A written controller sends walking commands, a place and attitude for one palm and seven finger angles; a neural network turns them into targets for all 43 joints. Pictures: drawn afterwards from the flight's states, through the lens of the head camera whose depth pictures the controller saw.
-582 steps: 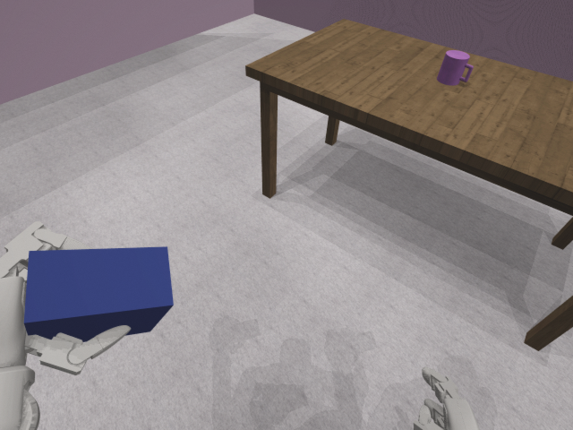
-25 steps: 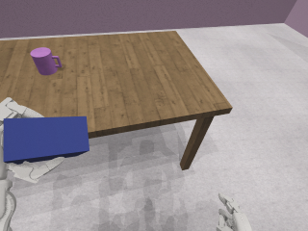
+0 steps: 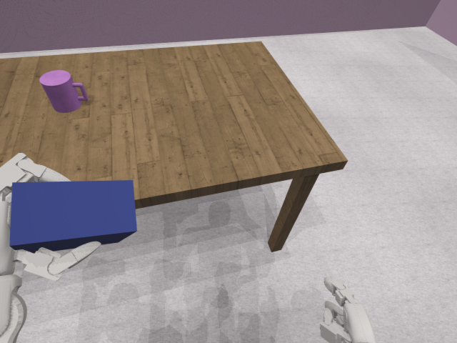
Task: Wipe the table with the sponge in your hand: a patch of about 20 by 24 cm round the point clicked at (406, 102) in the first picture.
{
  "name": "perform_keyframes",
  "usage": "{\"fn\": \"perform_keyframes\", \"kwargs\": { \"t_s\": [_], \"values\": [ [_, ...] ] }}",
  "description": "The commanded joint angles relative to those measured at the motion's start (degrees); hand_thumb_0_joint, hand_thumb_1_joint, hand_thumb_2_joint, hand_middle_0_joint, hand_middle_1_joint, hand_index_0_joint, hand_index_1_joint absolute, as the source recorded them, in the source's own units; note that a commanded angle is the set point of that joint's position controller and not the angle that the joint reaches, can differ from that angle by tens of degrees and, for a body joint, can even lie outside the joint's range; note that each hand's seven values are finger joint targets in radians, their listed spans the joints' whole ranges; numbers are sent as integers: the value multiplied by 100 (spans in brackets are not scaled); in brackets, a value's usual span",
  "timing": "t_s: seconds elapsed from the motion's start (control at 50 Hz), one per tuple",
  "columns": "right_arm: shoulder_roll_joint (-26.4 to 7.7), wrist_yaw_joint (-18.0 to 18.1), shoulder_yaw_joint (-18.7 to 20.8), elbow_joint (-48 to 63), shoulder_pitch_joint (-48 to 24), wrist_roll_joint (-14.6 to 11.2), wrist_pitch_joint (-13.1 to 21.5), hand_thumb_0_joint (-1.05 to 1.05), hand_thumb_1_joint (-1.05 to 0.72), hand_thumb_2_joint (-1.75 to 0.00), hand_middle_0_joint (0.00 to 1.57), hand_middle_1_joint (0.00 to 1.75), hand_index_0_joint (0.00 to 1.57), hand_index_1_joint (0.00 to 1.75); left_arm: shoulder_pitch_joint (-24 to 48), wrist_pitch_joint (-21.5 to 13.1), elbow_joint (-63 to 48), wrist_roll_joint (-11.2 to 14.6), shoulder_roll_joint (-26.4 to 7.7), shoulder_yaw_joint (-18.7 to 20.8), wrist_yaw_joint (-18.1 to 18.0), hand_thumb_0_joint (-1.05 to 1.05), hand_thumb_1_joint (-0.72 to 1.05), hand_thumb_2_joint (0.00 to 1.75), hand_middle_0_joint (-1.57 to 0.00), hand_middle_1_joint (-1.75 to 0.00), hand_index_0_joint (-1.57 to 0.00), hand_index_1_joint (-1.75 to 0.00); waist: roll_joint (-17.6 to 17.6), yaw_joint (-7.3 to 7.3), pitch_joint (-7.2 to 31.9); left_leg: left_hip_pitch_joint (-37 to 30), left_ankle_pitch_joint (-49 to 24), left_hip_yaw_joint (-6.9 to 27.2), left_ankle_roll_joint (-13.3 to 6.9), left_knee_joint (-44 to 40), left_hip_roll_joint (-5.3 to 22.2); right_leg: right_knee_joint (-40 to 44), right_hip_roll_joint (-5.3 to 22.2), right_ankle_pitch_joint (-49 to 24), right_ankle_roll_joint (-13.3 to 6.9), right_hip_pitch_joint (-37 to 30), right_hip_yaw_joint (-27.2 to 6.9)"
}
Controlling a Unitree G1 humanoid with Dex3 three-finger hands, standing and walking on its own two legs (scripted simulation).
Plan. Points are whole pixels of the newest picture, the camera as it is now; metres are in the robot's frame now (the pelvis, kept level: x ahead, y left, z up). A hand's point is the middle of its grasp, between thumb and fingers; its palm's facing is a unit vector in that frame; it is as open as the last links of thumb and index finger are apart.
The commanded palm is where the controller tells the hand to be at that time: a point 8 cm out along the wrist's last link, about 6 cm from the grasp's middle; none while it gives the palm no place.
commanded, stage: look again from close up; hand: left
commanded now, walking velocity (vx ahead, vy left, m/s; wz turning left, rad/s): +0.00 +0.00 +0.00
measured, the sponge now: (93, 217) +0.23 +0.21 +0.15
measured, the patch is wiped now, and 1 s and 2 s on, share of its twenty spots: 0.00 0.00 0.00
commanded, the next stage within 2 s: shuffle to correct the standing spot in 0.26 s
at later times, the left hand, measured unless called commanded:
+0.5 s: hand (76, 233) +0.20 +0.22 +0.16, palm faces +0.39 -0.84 -0.38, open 10.4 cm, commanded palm +0.15 +0.25 +0.18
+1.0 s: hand (57, 205) +0.24 +0.25 +0.16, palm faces +0.35 -0.86 -0.37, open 10.4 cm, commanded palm +0.19 +0.30 +0.18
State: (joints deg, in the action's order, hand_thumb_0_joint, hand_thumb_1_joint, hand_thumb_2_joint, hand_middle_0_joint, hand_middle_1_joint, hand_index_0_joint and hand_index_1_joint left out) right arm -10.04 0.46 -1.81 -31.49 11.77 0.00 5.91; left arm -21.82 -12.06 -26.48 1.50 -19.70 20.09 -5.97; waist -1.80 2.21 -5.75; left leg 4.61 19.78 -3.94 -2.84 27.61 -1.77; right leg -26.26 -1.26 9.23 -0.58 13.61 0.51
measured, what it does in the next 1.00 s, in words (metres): lifts its left foot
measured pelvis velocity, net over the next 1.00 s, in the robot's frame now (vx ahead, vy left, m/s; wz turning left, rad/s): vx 0.01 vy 0.03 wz -0.05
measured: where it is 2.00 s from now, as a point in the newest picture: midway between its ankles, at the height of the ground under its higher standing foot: outside the picture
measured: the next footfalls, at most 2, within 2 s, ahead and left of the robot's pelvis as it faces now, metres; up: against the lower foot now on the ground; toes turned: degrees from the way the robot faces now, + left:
right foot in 1.22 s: +0.11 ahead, -0.04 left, +0.00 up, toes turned -12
left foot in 1.56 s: +0.16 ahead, +0.26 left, +0.00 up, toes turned -2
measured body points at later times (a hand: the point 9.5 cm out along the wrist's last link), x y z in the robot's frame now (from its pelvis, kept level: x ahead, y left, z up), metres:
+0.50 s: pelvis -0.01 -0.03 +0.00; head +0.00 -0.02 +0.45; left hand +0.18 +0.26 +0.18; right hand +0.16 -0.26 -0.07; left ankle -0.05 +0.07 -0.74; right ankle +0.06 -0.12 -0.74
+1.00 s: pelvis +0.01 +0.03 -0.03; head +0.03 +0.05 +0.42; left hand +0.21 +0.30 +0.18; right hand +0.19 -0.21 -0.09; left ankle -0.01 +0.11 -0.74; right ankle +0.05 -0.11 -0.73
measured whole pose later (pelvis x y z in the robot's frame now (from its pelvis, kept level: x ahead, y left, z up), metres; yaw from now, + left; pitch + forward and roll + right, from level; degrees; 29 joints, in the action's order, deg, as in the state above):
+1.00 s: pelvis +0.01 +0.03 -0.03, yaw -3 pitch -2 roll +0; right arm -12.0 -0.4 -0.5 -31.3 10.3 -0.5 2.6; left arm -24.7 -12.6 -32.0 2.4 -21.8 21.6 -6.4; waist -3.0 1.2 -4.2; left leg 14.5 25.0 -4.4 -2.2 41.4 -2.2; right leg -44.7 0.3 19.7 0.4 23.3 -3.4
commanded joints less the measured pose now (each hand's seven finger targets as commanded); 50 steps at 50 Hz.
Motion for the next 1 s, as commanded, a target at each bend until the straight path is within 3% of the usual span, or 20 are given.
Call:
{"fn": "perform_keyframes", "kwargs": {
  "t_s": [0.0,0.12,0.34,0.4,0.44,0.52,0.54,0.6,0.68,0.72,0.78,0.82,0.84,0.86,0.88,0.9,0.92,0.94,0.96,0.98],
  "values": [
    [-786,87,330,944,-459,-11,300,0,-90,-90,20,30,20,30,442,-365,-1199,77,-897,534,-125,0,10,130,-120,-160,-120,-160,453,-66,1052,956,-1932,411,576,-739,572,2,221,-1565,-106,-1364,-287],
    [-796,142,330,924,-441,19,331,0,-90,-90,20,30,20,30,405,-390,-1180,63,-964,604,-159,0,10,130,-120,-160,-120,-160,350,-51,1047,1184,-936,423,305,-887,448,299,265,-1055,-97,-1454,-521],
    [-821,174,347,905,-410,22,355,0,-90,-90,20,30,20,30,362,-355,-1031,53,-1025,596,-165,0,10,130,-120,-160,-120,-160,361,-52,923,1137,-441,369,256,-1033,258,969,270,-23,-49,-1118,-769],
    [-860,161,388,930,-341,19,346,0,-90,-90,20,30,20,30,304,-383,-1007,40,-962,502,-168,0,10,130,-120,-160,-120,-160,188,-76,1046,1314,-97,320,187,-837,221,1020,420,436,-114,-1294,-946],
    [-896,152,406,934,-365,41,348,0,-90,-90,20,30,20,30,273,-378,-1112,37,-1075,566,-168,0,10,130,-120,-160,-120,-160,367,-100,1059,1170,56,263,166,-684,174,1135,513,925,-189,-975,-1149],
    [-916,121,425,945,-297,30,297,0,-90,-90,20,30,20,30,237,-385,-1060,43,-1054,501,-178,0,10,130,-120,-160,-120,-160,-66,-154,922,1315,412,287,89,-331,162,1279,757,1779,-318,-652,-1491],
    [-934,124,428,937,-345,49,291,0,-90,-90,20,30,20,30,272,-380,-1102,54,-1185,607,-176,0,10,130,-120,-160,-120,-160,134,-162,905,1151,369,255,92,-334,157,1282,762,1861,-349,-408,-1546],
    [-936,114,420,956,-321,25,246,0,-90,-90,20,30,20,30,253,-386,-1014,77,-1087,535,-165,0,10,130,-120,-160,-120,-160,61,-177,845,1248,300,337,69,-476,241,865,669,1578,-357,-445,-1342],
    [-960,121,401,978,-420,15,225,0,-90,-90,20,30,20,30,305,-417,-1182,98,-1101,585,-142,0,10,130,-120,-160,-120,-160,674,-159,922,1177,-265,691,48,-895,638,-502,241,137,-268,-543,-651],
    [-974,116,415,1020,-467,-12,209,0,-90,-90,20,30,20,30,259,-412,-1257,108,-1130,635,-148,0,10,130,-120,-160,-120,-160,761,-129,997,1184,-1072,667,94,-726,786,-1062,188,-764,-220,-672,-344],
    [-972,68,427,1019,-408,-20,168,0,-90,-90,20,30,20,30,181,-368,-1375,140,-1094,617,-128,0,10,130,-120,-160,-120,-160,660,-142,1099,1033,-2771,278,365,-16,700,-1215,250,-1132,-317,-818,-284],
    [-988,11,476,1026,-420,-42,121,0,-90,-90,20,30,20,30,84,-354,-1437,165,-1177,707,-140,0,10,130,-120,-160,-120,-160,267,-74,1259,1646,-2765,132,528,938,500,-1112,484,-1921,-601,-1459,-758],
    [-989,-6,498,1023,-462,-47,103,0,-90,-90,20,30,20,30,30,-348,-1431,204,-1269,803,-147,0,10,130,-120,-160,-120,-160,6,-57,1289,1859,-2389,7,665,1636,228,-952,908,-2538,-919,-1356,-1445],
    [-979,-62,535,976,-426,-56,81,0,-90,-90,20,30,20,30,95,-386,-1552,240,-1237,782,-170,0,10,130,-120,-160,-120,-160,-465,-72,1344,2186,-1344,247,679,2221,133,-675,1549,-2548,-1283,-1348,-2294],
    [-941,-110,523,929,-435,-50,45,0,-90,-90,20,30,20,30,149,-427,-1600,216,-1299,893,-200,0,10,130,-120,-160,-120,-160,-662,-108,1175,2335,566,844,488,2256,367,-365,2075,-2268,-1401,-904,-3077],
    [-879,-132,449,846,-387,-26,-57,0,-90,-90,20,30,20,30,151,-415,-1614,166,-1272,921,-215,0,10,130,-120,-160,-120,-160,-378,-186,1009,1924,1348,1314,253,1620,719,-338,2106,-1208,-1112,-46,-3049],
    [-826,-126,410,781,-257,-39,-134,0,-90,-90,20,30,20,30,257,-381,-1741,152,-1196,853,-201,0,10,130,-120,-160,-120,-160,-115,-356,949,1011,959,1169,157,534,707,-581,1647,43,-729,889,-2306],
    [-881,-34,402,763,-317,-59,-130,0,-90,-90,20,30,20,30,321,-401,-1961,167,-1238,933,-158,0,10,130,-120,-160,-120,-160,1008,-422,865,231,331,977,146,-420,583,-1679,552,542,-374,1589,-1153],
    [-880,3,377,856,-389,-121,-63,0,-90,-90,20,30,20,30,320,-467,-2061,120,-1165,833,-137,0,10,130,-120,-160,-120,-160,2137,-341,977,152,-73,1755,-69,-1129,1303,-2981,-209,1636,2,1834,77],
    [-807,17,410,900,-400,-75,46,0,-90,-90,20,30,20,30,275,-442,-1763,116,-1262,981,-163,0,10,130,-120,-160,-120,-160,2293,-393,644,227,-402,2362,-115,-1523,1743,-4090,-137,2239,-6,2391,58]
  ]
}}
